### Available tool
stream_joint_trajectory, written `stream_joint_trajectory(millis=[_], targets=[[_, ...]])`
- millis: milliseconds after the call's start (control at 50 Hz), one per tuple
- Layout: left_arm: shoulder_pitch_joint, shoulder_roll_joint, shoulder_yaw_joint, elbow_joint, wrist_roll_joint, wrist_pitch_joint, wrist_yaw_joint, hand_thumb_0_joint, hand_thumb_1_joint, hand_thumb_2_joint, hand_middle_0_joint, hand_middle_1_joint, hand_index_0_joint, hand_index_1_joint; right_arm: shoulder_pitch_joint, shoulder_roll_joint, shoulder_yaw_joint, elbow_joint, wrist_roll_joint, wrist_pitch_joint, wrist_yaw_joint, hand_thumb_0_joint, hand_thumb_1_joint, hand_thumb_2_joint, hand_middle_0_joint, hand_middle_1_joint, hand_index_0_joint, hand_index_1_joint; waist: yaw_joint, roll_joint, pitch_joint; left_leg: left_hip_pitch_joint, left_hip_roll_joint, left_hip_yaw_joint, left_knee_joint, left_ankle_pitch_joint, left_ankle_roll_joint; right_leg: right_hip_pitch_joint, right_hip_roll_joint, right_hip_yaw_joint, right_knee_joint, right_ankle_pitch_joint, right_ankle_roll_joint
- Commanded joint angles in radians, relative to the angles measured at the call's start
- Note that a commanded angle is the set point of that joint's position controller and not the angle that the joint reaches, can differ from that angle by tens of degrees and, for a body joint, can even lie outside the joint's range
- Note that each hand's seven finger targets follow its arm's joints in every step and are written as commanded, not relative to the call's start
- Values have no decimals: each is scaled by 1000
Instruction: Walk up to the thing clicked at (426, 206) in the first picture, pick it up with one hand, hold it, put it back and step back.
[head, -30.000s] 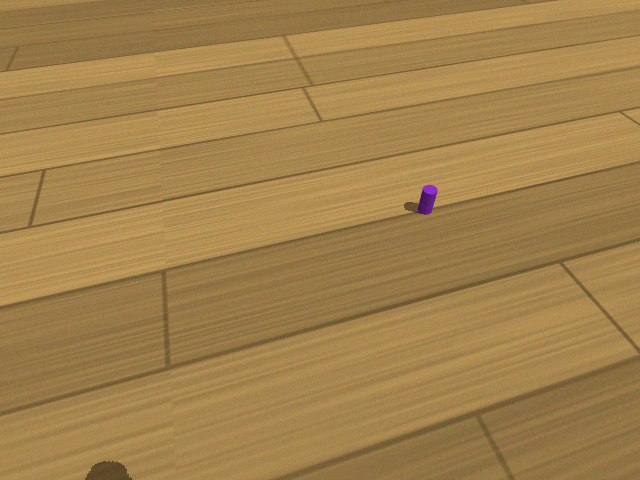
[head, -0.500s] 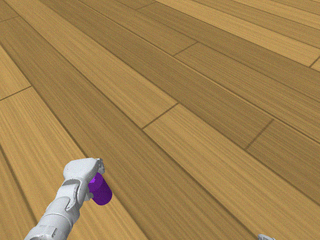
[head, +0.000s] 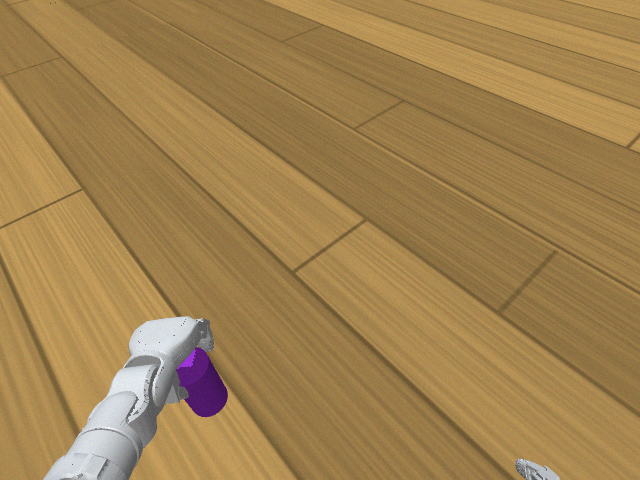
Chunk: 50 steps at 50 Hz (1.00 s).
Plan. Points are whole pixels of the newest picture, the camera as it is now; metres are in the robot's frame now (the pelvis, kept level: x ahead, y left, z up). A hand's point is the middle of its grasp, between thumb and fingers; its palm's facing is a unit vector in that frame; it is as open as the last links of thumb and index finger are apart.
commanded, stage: hold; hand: left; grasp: from above
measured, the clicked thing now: (199, 383) +0.31 +0.22 -0.15
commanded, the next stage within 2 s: crouch in 1.32 s
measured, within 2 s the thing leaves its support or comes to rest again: neither
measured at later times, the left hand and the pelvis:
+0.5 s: hand (176, 376) +0.28 +0.22 -0.05, palm faces -0.47 -0.06 -0.88, open 9.3 cm; pelvis -0.01 -0.01 +0.01, yaw +0 degrees
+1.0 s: hand (173, 379) +0.28 +0.22 -0.04, palm faces -0.48 -0.06 -0.87, open 9.3 cm; pelvis -0.01 -0.01 +0.01, yaw +0 degrees
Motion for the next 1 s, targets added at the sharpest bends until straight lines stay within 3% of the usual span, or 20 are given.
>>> stream_joint_trajectory(millis=[0, 20, 80, 200, 260, 300, 340, 460, 520, 560, 600, 640, 720, 740, 760, 800, 900, 960, 980], targets=[[-352, 224, 111, -229, -3, -10, 45, 0, 464, 1014, -907, -820, -891, -839, -48, -150, -46, -124, 0, -40, -15, 0, -906, -904, 199, 300, 199, 300, 7, 12, -282, 159, -4, -15, -93, 295, -21, 104, 32, -25, -67, 211, -41], [-339, 211, 99, -222, -4, -9, 42, 0, 461, 1015, -907, -814, -889, -835, -50, -151, -45, -122, -1, -38, -15, 0, -905, -904, 200, 300, 199, 300, 4, 2, -267, 163, -2, -17, -97, 301, -22, 101, 31, -27, -71, 215, -40], [-382, 243, 117, -254, 0, -15, 40, 0, 465, 1003, -900, -825, -887, -840, -53, -158, -49, -114, -2, -38, -16, 0, -905, -904, 199, 300, 199, 300, 7, 37, -294, 198, 6, -27, -103, 320, -31, 96, 33, -29, -71, 216, -42], [-361, 212, 97, -248, -1, -7, 34, 0, 451, 1002, -898, -817, -882, -835, -68, -152, -42, -127, -2, -35, -14, 0, -904, -903, 199, 300, 199, 300, 2, -6, -255, 184, 0, -20, -121, 286, -21, 117, 28, -27, -96, 207, -38], [-346, 239, 123, -254, -9, -8, 25, 0, 445, 1008, -885, -833, -872, -849, -83, -147, -40, -128, -1, -33, -17, 0, -906, -904, 199, 300, 199, 300, 19, 8, -260, 180, -8, -11, -128, 269, -17, 139, 24, -23, -107, 193, -37], [-356, 220, 103, -276, -8, -12, 17, 0, 454, 991, -891, -821, -880, -834, -89, -146, -38, -135, -1, -32, -18, 0, -906, -904, 199, 300, 199, 300, 6, 1, -248, 182, -7, -13, -132, 259, -14, 133, 23, -20, -112, 188, -35], [-356, 241, 119, -293, -10, -18, 13, 0, 442, 981, -879, -826, -870, -838, -99, -149, -38, -139, 0, -31, -21, 0, -907, -904, 199, 300, 199, 300, 17, 17, -252, 193, -5, -18, -141, 240, -18, 132, 24, -22, -117, 166, -36], [-374, 235, 114, -340, -10, -13, 11, 0, 433, 978, -863, -838, -857, -845, -110, -141, -34, -145, 2, -30, -23, 0, -908, -904, 199, 300, 199, 300, 18, 7, -275, 208, -9, -9, -141, 279, -13, 163, 22, -20, -121, 204, -35], [-347, 232, 115, -309, -9, -7, 9, 0, 405, 975, -848, -828, -841, -838, -115, -143, -33, -140, 3, -31, -24, 0, -907, -904, 199, 300, 199, 300, 19, 13, -232, 203, -4, -17, -154, 253, -18, 141, 24, -25, -127, 176, -37], [-356, 251, 132, -331, -12, -7, 4, 0, 414, 987, -857, -825, -847, -837, -122, -143, -33, -140, 3, -30, -25, 0, -905, -903, 199, 300, 199, 300, 27, 18, -252, 209, -1, -19, -159, 250, -18, 158, 24, -24, -129, 174, -36], [-339, 224, 106, -333, -9, -5, -8, 0, 422, 986, -862, -835, -853, -846, -126, -135, -30, -143, 2, -30, -25, 0, -908, -904, 199, 300, 199, 300, 21, 6, -253, 212, -6, -14, -154, 279, -13, 166, 22, -22, -129, 203, -35], [-348, 253, 130, -347, -17, -6, -15, 0, 431, 986, -851, -865, -851, -867, -132, -136, -28, -144, 5, -30, -28, 0, -907, -904, 199, 300, 199, 300, 27, -3, -252, 210, -12, -8, -154, 271, -9, 174, 19, -18, -138, 196, -31], [-347, 235, 111, -361, -18, -11, -41, 0, 424, 954, -840, -852, -843, -851, -133, -131, -26, -147, 7, -28, -33, 0, -907, -904, 199, 300, 199, 300, 20, -7, -264, 229, -13, -4, -155, 301, -6, 183, 19, -16, -139, 228, -30], [-324, 250, 131, -354, -21, -11, -40, 0, 411, 958, -839, -843, -838, -846, -136, -131, -24, -144, 8, -27, -34, 0, -908, -904, 199, 300, 199, 300, 28, -10, -248, 224, -12, -6, -160, 300, -7, 190, 20, -18, -140, 225, -31], [-323, 224, 107, -368, -21, -11, -41, 0, 412, 957, -837, -847, -837, -849, -139, -127, -24, -150, 8, -27, -33, 0, -908, -904, 199, 300, 199, 300, 25, -4, -248, 229, -13, -5, -163, 303, -8, 184, 19, -17, -139, 230, -33], [-288, 222, 112, -355, -21, -9, -43, 0, 426, 937, -833, -854, -839, -849, -143, -130, -24, -155, 11, -25, -33, 0, -906, -903, 199, 300, 200, 300, 27, -10, -233, 227, -9, -7, -169, 299, -11, 180, 23, -22, -140, 217, -36], [-323, 254, 135, -345, -13, -18, -42, 0, 413, 957, -836, -840, -835, -843, -139, -130, -24, -149, 9, -21, -32, 0, -908, -904, 199, 300, 199, 300, 30, 5, -225, 216, -8, -13, -178, 274, -13, 175, 22, -21, -143, 190, -37], [-399, 242, 112, -383, -8, -27, -30, 0, 426, 933, -829, -863, -839, -854, -144, -130, -23, -150, 6, -26, -33, 0, -907, -903, 199, 300, 200, 300, 22, 30, -245, 241, -7, -17, -178, 258, -15, 156, 22, -22, -145, 176, -39], [-358, 244, 124, -348, -12, -24, -24, 0, 431, 949, -834, -879, -845, -870, -141, -133, -22, -146, 6, -26, -32, 0, -907, -904, 199, 300, 199, 300, 24, 20, -234, 236, -5, -18, -181, 250, -16, 158, 23, -22, -148, 167, -39]])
